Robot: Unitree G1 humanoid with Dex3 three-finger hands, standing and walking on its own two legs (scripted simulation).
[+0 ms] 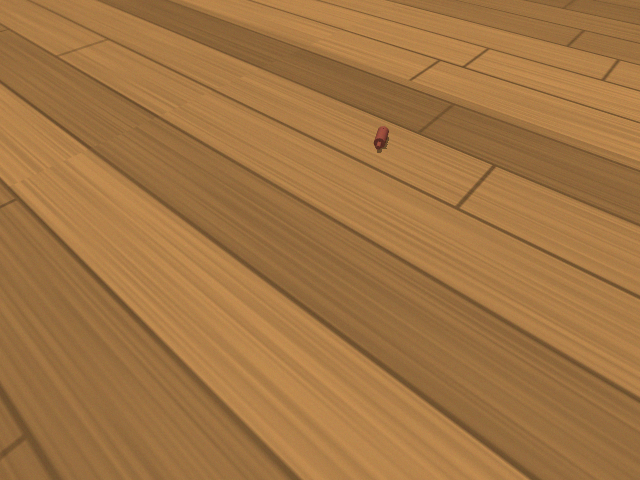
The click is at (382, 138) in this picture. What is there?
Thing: lying bottle
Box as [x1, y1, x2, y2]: [374, 126, 388, 149]
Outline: 384,126 379,127 374,140 374,145 377,149 384,145 388,130
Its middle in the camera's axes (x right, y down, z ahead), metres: +0.32 -0.54 +2.15
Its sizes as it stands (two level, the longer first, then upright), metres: 0.164 0.062 0.062
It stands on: the floor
